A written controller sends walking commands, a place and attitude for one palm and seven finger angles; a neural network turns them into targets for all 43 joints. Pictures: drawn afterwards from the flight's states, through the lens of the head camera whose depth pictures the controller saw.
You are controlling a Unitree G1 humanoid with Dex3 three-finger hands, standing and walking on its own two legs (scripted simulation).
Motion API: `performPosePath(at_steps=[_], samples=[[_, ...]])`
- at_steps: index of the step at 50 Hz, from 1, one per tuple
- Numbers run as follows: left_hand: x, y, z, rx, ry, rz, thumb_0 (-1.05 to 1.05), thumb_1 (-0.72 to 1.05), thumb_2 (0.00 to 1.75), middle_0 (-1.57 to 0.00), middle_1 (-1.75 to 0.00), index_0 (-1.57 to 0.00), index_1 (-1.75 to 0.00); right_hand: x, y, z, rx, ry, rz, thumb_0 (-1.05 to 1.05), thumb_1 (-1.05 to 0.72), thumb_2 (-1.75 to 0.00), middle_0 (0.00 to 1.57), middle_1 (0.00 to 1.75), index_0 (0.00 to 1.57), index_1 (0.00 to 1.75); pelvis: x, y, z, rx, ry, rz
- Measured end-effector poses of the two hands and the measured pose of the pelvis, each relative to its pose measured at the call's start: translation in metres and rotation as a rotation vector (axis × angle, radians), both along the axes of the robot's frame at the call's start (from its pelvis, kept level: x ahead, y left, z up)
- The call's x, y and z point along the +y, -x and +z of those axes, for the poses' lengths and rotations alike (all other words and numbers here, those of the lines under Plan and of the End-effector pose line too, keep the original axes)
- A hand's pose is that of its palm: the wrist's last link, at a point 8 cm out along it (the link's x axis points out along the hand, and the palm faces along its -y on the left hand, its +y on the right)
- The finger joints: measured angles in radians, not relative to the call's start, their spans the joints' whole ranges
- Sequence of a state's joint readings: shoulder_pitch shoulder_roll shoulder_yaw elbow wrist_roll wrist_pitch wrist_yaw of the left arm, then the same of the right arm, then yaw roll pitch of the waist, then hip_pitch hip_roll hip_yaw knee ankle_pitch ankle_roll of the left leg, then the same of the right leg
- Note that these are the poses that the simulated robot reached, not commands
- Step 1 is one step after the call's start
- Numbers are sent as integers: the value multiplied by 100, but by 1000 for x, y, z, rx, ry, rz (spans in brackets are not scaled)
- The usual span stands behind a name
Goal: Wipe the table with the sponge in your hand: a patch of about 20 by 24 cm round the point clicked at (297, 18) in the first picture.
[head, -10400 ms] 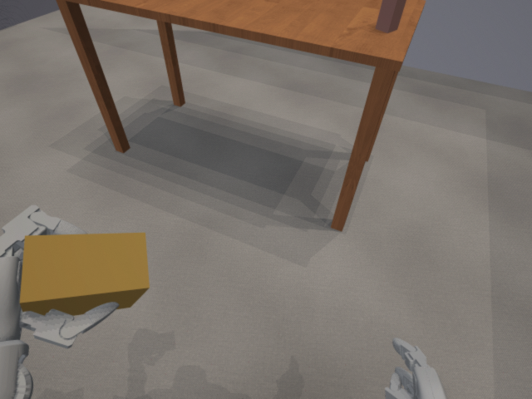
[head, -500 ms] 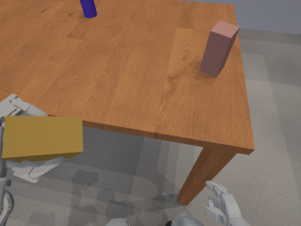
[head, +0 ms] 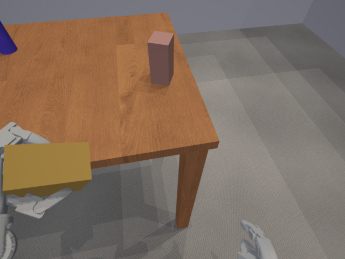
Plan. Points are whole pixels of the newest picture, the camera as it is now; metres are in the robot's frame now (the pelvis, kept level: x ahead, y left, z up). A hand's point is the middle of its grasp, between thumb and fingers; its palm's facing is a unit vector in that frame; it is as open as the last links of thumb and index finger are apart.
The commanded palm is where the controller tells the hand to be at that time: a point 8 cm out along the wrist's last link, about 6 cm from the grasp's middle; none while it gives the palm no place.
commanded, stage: turn to face it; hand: left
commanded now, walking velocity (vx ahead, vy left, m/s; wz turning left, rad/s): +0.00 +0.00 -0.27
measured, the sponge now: (60, 170) +0.23 +0.22 +0.14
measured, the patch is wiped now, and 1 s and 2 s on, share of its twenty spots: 0.00 0.00 0.00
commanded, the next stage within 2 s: come to a stop and stand still in 0.14 s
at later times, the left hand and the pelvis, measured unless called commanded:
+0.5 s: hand (99, 182) +0.21 +0.14 +0.16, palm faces +0.26 -0.84 -0.47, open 10.5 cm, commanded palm +0.15 +0.20 +0.19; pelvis -0.03 -0.07 +0.01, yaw -5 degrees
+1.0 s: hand (55, 209) +0.16 +0.19 +0.16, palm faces +0.28 -0.88 -0.40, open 10.5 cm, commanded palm +0.11 +0.24 +0.19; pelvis -0.08 -0.02 +0.01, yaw -6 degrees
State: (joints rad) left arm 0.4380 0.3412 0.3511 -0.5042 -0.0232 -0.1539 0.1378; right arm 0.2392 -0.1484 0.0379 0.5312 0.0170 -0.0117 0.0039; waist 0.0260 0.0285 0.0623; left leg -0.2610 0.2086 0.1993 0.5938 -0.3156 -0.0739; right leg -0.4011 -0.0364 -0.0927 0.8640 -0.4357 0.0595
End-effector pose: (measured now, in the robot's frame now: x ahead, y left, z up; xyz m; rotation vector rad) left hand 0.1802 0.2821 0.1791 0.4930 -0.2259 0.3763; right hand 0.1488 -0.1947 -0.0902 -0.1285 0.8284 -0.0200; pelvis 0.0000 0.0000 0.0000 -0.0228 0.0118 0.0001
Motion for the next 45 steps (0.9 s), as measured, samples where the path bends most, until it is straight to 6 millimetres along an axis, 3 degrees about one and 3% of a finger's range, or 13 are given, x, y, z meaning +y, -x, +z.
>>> performPosePath(at_steps=[5,9,15,21,24,28,35,40,45], samples=[[-68,-24,5,-4,-83,-157,-1,-54,100,-69,-137,-71,-136,-29,13,-20,-7,-54,-35,1,-90,-90,21,30,21,30,-33,8,-11,0,-4,-31],[-98,-27,25,17,-162,-242,-1,-54,100,-69,-137,-71,-136,-70,28,-23,49,-22,-112,1,-90,-90,21,30,21,30,-48,14,-4,13,-44,-57],[-97,-18,36,107,-255,-193,-1,-54,100,-69,-137,-71,-136,-124,45,-9,87,59,-209,1,-90,-90,20,30,20,30,-63,16,9,37,-79,-103],[-93,-4,14,132,-124,-101,-1,-54,100,-69,-137,-71,-136,-149,49,4,56,135,-221,1,-91,-90,20,30,20,30,-69,23,12,26,-84,-106],[-99,4,6,103,-49,-111,-1,-54,100,-69,-137,-71,-136,-149,46,13,25,160,-207,1,-91,-90,20,30,20,30,-68,29,12,12,-80,-93],[-103,17,13,25,-30,-164,-1,-54,100,-69,-137,-71,-136,-137,42,23,-33,174,-185,1,-90,-90,20,30,20,30,-63,36,8,-3,-59,-79],[-73,42,27,-61,-88,-135,-1,-54,100,-69,-137,-71,-136,-98,46,26,-105,112,-165,1,-90,-90,20,30,20,30,-50,50,5,-30,-31,-96],[-54,52,10,-14,-21,-70,-1,-54,100,-69,-137,-71,-136,-71,63,17,-104,64,-131,1,-90,-90,20,30,20,30,-40,61,5,-38,-21,-101],[-53,54,-9,25,59,-94,-1,-54,100,-69,-137,-71,-136,-57,89,9,-45,78,-116,1,-90,-90,20,30,21,30,-27,70,5,-45,-14,-100]])
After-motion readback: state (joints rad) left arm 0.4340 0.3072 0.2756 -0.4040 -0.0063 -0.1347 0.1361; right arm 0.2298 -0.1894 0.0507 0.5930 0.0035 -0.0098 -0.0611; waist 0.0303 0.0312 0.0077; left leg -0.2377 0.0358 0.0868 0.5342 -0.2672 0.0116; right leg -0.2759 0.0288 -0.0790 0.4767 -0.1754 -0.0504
